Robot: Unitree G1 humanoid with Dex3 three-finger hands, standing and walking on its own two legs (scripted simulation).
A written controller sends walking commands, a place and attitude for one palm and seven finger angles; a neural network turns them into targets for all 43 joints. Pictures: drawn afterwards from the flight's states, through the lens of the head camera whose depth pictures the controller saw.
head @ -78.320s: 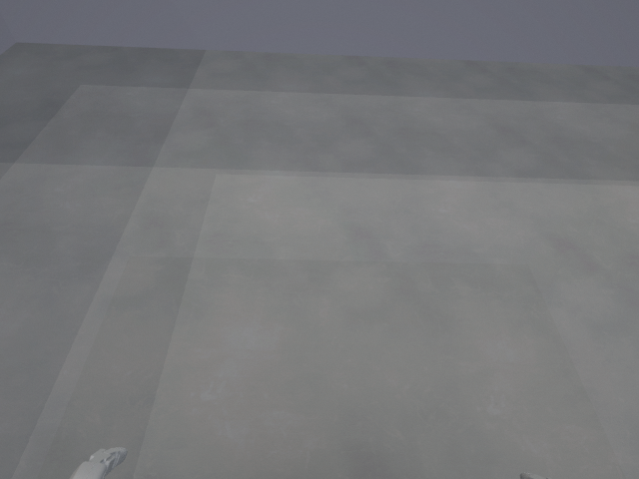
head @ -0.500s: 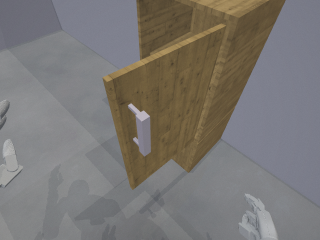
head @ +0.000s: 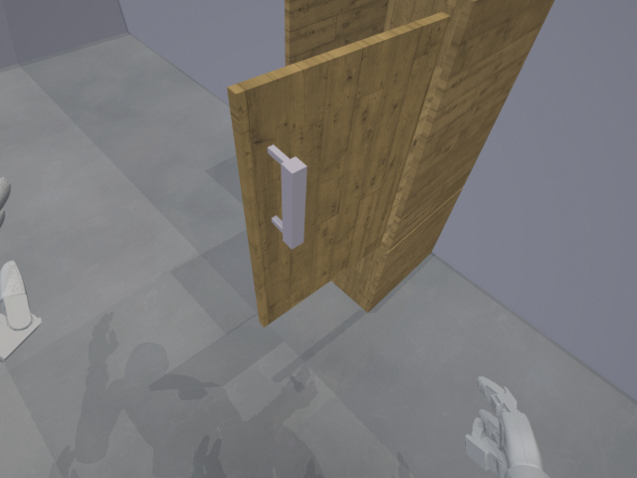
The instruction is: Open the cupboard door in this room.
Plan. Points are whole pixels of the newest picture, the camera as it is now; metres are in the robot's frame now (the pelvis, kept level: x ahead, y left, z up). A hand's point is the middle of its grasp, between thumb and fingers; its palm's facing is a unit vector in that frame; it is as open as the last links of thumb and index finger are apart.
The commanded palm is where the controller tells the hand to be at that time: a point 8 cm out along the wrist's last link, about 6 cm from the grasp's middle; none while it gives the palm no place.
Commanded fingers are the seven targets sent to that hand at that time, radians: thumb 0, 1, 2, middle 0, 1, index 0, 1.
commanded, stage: step back with the hand held close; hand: left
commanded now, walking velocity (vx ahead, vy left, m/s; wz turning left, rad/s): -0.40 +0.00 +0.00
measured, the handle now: (284, 198) +0.47 +0.08 +0.06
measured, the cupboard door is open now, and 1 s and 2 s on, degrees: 85 85 85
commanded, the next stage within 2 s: stop stepping back and stand still in 0.12 s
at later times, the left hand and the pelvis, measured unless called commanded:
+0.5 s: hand out of the picture +0.05 +0.26 +0.17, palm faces +0.42 -0.75 -0.50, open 7.4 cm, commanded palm -0.01 +0.30 +0.18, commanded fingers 0.00 0.90 0.90 -0.20 -0.30 -0.20 -0.30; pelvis -0.14 +0.00 +0.00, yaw +0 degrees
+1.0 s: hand out of the picture +0.04 +0.24 +0.18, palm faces +0.43 -0.76 -0.49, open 7.4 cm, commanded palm none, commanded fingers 0.00 0.90 0.90 -0.20 -0.30 -0.20 -0.30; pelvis -0.17 -0.02 +0.00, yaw +0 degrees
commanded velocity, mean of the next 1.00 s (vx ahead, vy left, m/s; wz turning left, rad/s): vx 0.07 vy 0.01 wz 0.01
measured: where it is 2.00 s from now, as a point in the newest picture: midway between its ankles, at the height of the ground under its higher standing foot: outside the picture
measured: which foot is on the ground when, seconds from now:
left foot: down 0.00-0.20, up 0.22-0.38, down 0.40-1.00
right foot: up 0.00-0.12, down 0.14-0.42, up 0.44-0.64, down 0.66-1.00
